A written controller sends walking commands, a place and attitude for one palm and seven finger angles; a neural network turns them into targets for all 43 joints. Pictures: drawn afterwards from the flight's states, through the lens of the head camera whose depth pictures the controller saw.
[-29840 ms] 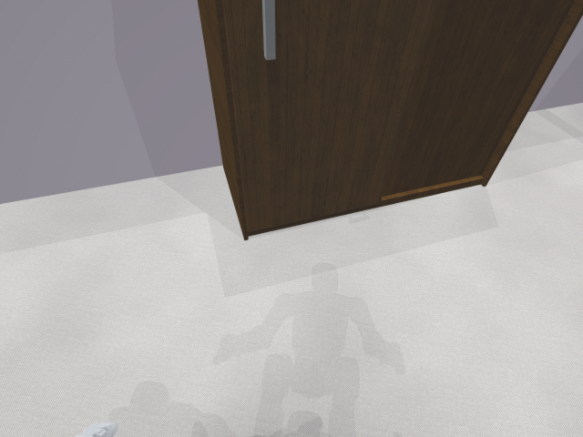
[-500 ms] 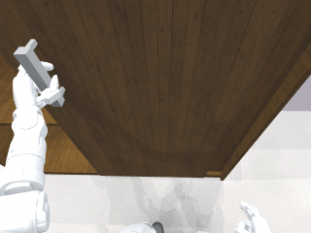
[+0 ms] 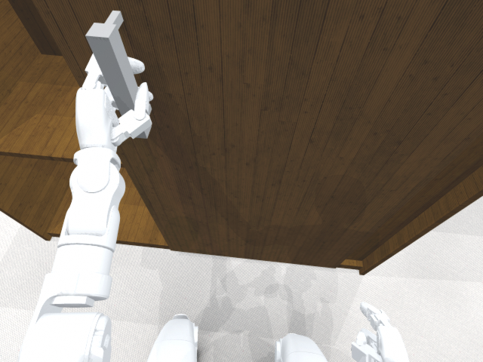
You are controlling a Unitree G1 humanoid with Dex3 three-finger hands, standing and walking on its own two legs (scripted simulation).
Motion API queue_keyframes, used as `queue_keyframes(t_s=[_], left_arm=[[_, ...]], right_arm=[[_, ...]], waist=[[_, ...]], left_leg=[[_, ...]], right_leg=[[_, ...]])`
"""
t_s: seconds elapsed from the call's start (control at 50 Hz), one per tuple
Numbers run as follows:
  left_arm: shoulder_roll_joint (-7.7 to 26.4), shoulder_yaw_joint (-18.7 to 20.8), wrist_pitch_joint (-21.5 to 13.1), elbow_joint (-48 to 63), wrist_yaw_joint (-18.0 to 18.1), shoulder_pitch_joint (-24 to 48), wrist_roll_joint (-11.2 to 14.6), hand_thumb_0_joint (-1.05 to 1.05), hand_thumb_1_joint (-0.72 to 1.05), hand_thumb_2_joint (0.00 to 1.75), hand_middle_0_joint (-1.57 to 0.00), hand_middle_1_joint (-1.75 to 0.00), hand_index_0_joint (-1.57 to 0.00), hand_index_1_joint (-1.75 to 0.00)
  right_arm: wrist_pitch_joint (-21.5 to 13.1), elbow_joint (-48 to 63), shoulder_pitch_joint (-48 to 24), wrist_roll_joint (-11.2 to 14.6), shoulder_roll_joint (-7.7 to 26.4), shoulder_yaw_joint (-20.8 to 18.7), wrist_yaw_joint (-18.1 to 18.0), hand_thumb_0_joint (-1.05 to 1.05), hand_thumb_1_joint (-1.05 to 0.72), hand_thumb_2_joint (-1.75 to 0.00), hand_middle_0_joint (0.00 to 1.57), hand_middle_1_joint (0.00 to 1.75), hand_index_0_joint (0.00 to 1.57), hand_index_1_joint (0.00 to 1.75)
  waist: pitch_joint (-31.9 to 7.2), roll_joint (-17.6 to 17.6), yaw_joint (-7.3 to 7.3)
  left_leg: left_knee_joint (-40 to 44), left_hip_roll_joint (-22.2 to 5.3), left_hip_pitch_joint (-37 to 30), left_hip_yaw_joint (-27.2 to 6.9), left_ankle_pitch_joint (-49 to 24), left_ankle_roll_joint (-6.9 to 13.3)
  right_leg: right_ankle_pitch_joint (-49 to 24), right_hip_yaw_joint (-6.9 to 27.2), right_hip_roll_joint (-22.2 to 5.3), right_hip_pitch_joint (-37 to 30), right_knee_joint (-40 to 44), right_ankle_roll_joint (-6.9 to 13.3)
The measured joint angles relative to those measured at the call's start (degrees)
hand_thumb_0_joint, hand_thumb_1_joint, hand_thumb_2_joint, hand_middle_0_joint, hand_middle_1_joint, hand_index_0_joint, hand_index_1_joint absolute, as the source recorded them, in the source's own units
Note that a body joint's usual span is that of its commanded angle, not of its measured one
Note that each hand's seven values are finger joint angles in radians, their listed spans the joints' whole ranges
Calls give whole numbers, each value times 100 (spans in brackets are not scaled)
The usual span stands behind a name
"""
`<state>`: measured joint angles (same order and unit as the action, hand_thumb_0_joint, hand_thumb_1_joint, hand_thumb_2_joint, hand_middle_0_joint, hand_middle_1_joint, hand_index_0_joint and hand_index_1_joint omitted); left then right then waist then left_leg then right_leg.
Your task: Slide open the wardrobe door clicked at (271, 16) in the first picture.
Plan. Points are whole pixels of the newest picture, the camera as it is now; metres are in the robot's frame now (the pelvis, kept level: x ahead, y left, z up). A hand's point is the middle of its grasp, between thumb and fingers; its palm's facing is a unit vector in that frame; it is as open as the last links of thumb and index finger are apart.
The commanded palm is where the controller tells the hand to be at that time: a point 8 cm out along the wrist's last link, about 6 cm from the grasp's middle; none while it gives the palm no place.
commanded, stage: stop walking and hold the door there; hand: left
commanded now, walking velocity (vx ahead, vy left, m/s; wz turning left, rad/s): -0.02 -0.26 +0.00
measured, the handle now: (129, 80) +0.46 +0.20 +0.18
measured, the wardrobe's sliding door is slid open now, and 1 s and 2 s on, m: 0.52 0.52 0.52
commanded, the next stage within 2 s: loosen the grip on the handle in 0.74 s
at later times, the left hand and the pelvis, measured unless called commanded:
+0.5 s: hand (143, 114) +0.41 +0.17 +0.16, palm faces +0.16 -0.98 -0.08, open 6.0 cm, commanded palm +0.38 +0.19 +0.15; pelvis +0.01 +0.01 +0.03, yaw +1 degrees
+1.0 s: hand (127, 108) +0.41 +0.19 +0.17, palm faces +0.19 -0.98 -0.03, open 7.4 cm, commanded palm +0.37 +0.22 +0.16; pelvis +0.00 +0.00 +0.03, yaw +1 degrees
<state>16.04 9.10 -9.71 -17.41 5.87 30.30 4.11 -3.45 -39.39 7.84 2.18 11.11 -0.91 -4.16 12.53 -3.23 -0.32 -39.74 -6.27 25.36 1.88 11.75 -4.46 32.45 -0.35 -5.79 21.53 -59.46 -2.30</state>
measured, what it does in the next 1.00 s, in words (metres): steps on the spot: right foot, then left foot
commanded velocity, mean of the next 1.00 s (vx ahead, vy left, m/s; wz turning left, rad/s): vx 0.00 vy -0.01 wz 0.00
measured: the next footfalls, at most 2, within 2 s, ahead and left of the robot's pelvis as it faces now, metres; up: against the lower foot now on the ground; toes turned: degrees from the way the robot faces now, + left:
right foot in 0.06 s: +0.04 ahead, -0.11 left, +0.00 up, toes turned -4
left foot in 0.26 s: +0.08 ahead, +0.13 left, +0.00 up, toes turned +0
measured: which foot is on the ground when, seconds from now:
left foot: down 0.00-0.10, up 0.12-0.24, down 0.26-1.00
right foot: up 0.00-0.04, down 0.06-0.28, up 0.30-0.52, down 0.54-1.00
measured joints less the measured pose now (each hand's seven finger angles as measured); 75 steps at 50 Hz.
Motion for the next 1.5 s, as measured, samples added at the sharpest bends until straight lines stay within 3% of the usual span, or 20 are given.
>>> queue_keyframes(t_s=[0.06, 0.1, 0.18, 0.22, 0.28, 0.32, 0.38, 0.54, 0.6, 0.68, 0.84, 0.9, 0.92, 0.96, 1.02, 1.14, 1.2, 1.32, 1.4, 1.5], left_arm=[[-84, 12, 215, 164, 72, 92, 43, -15, 70, 80, -44, -142, -23, -139], [-170, 52, 269, 186, 96, 54, 50, -15, 72, 79, -44, -141, -20, -139], [-237, -51, 212, 188, 18, -185, 44, -15, 71, 78, -45, -141, -24, -139], [-323, -185, 193, 205, 2, -258, 18, -14, 70, 78, -45, -141, -27, -139], [-413, -404, 186, 278, -26, -328, -6, -13, 69, 79, -45, -141, -30, -139], [-431, -535, 223, 293, 12, -281, 10, -12, 69, 79, -45, -141, -30, -139], [-536, -615, 314, 297, 99, -297, -20, -10, 71, 79, -45, -141, -27, -139], [-325, -599, 477, 165, 113, -328, -16, -10, 73, 78, -42, -140, -22, -139], [-273, -421, 385, 47, 143, -451, -33, -11, 73, 78, -43, -140, -21, -139], [-271, -349, 380, -150, 112, -492, -5, -11, 72, 77, -44, -140, -23, -139], [-303, -405, 326, -483, 133, -493, 13, -10, 72, 77, -45, -140, -24, -139], [3, -148, 364, -1055, -485, 5, -470, -12, 61, 75, -45, -140, -26, -139], [40, -118, 452, -1300, -565, 161, -479, -12, 56, 74, -45, -140, -28, -139], [-65, 149, 571, -1537, -638, 241, -183, -10, 49, 73, -45, -140, -32, -139], [-177, 535, 397, -1780, -441, 123, 87, -7, 37, 67, -42, -138, -34, -137], [-10, 506, -147, -2262, 73, 307, -367, -2, -3, 46, -36, -130, -19, -129], [172, 458, -415, -2399, -18, 347, -420, -1, -22, 36, -36, -129, -17, -127], [398, 436, -552, -2515, -356, 315, -158, -1, -44, 25, -34, -126, -22, -124], [296, 468, -555, -2405, -358, 187, 15, -1, -50, 22, -33, -125, -24, -121], [67, 362, -538, -1907, -196, -136, -34, -1, -53, 20, -33, -124, -25, -118]], right_arm=[[-118, 210, -57, -3, -227, 205, 104, 1, -91, -90, 20, 30, 20, 30], [-138, 200, -138, -6, -228, 295, 155, 1, -91, -90, 20, 30, 20, 30], [-154, -20, -138, -26, -228, 433, 146, 1, -91, -90, 21, 30, 21, 30], [-184, -63, -57, -49, -165, 463, 84, 1, -91, -90, 21, 30, 21, 30], [-192, -51, 27, -77, -39, 412, 7, 1, -91, -90, 21, 30, 21, 30], [-148, -5, -31, -59, -23, 309, 35, 1, -91, -90, 21, 30, 21, 30], [-144, 132, -72, -100, 46, 237, 119, 1, -91, -90, 20, 30, 20, 30], [-115, 430, -1, -72, 10, 275, 162, 1, -91, -90, 20, 30, 20, 30], [-11, 360, -78, -64, 52, 304, 117, 0, -91, -90, 20, 30, 20, 30], [115, 262, 20, -28, 146, 269, -6, 1, -91, -90, 20, 30, 20, 30], [300, 130, 280, -51, 229, 188, -81, 1, -91, -90, 20, 30, 20, 30], [-10, -32, 284, -173, 98, -55, 131, 1, -91, -90, 20, 30, 20, 30], [-129, -46, 377, -129, 88, -88, 186, 1, -91, -90, 20, 30, 20, 30], [-273, -53, 544, -103, 127, -85, 297, 1, -91, -90, 20, 30, 20, 30], [-333, -79, 658, -115, 238, -30, 413, 1, -91, -90, 20, 30, 20, 30], [-360, 13, 987, -62, 353, -53, 483, 1, -91, -90, 20, 30, 20, 30], [-345, -65, 1115, -33, 411, -35, 417, 1, -91, -90, 20, 30, 20, 30], [-398, -277, 1262, 22, 429, 25, 245, 1, -91, -90, 20, 30, 20, 30], [-498, -299, 1302, 15, 393, 47, 194, 1, -91, -90, 20, 30, 20, 30], [-572, -220, 1197, -37, 358, 66, 211, 1, -91, -90, 20, 30, 20, 30]], waist=[[116, 192, -116], [233, 556, -44], [116, 488, -21], [-5, 379, -44], [-215, 253, -47], [-177, 110, -133], [-167, 198, -193], [-306, 245, -279], [-374, 461, -141], [-544, 519, 16], [-803, 392, -3], [-817, 255, -6], [-959, 216, 35], [-1205, 194, 89], [-1417, 246, 210], [-1461, 218, 420], [-1420, 226, 389], [-1453, 261, 301], [-1514, 285, 308], [-1527, 339, 242]], left_leg=[[-132, -115, 117, -64, 2, -36], [-315, -222, 158, -251, 183, 126], [-1302, 218, 198, -225, 1205, 337], [-882, 358, -93, -27, 1178, 394], [338, 414, -700, 222, 347, 481], [402, 419, -775, 287, 447, 481], [612, 259, -888, 257, 406, 461], [630, 115, -910, 253, 388, 301], [525, 13, -842, 185, 443, 206], [546, 120, -790, 117, 424, 256], [725, 173, -889, 277, 349, 319], [926, 181, -876, 332, 147, 201], [1026, 229, -784, 295, 42, 201], [1106, 264, -660, 262, -56, 258], [1022, 196, -573, 285, -46, 279], [647, 145, -202, 224, 36, 313], [545, 213, -65, 121, 75, 374], [469, 345, -17, -98, 175, 394], [454, 363, -77, -137, 240, 383], [405, 396, -138, -146, 332, 352]], right_leg=[[-570, -230, 321, -88, 1112, 103], [-798, -402, 476, -230, 1240, 289], [-876, -372, 309, -414, 1603, 328], [-978, -376, 220, -501, 1844, 282], [-1015, -425, 178, -482, 1869, 160], [-889, -207, 223, -342, 1553, 92], [-507, -135, 398, -232, 1362, 89], [-1739, -228, 407, -821, 2815, 111], [-1590, -300, 501, -831, 2834, 167], [-1465, -379, 397, -748, 2676, 171], [-1540, -232, 343, -740, 2762, 83], [-1692, -171, 345, -577, 2711, 198], [-1739, -181, 314, -446, 2675, 234], [-1755, -164, 303, -365, 2789, 211], [-1775, -130, 367, -305, 2817, 153], [-1720, -150, 414, 70, 2422, 221], [-1734, -92, 449, 226, 2333, 228], [-1777, 76, 570, 299, 2360, 223], [-1745, 107, 593, 216, 2415, 205], [-1649, 100, 556, 117, 2420, 164]])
